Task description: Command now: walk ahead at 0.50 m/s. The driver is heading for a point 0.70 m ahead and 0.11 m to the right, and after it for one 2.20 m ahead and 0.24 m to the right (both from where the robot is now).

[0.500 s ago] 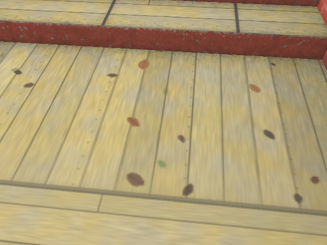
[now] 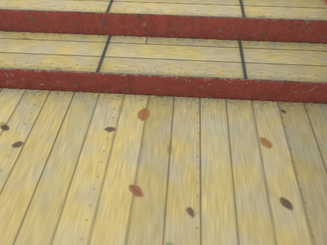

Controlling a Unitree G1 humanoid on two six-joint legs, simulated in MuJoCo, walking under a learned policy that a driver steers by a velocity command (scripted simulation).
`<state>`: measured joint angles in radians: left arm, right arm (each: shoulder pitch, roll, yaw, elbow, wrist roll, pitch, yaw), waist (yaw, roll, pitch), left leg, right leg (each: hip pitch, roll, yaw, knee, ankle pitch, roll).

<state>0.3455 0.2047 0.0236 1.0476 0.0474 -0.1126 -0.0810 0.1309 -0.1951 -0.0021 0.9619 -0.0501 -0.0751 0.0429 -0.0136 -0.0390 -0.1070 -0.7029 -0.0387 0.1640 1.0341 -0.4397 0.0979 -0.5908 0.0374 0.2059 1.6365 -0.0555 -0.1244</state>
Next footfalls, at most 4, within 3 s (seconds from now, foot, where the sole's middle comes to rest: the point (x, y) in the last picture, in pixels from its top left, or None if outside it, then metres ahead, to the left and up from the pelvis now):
0.46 right None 0.43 -0.15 -0.70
1.04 left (150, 186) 0.76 0.08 -0.70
1.54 right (196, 147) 0.97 -0.14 -0.70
1.92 left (153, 142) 1.01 0.07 -0.70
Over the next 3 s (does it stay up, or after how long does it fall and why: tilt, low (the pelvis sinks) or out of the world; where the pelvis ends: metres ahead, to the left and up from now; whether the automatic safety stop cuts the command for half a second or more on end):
stays up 1.18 0.00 0.08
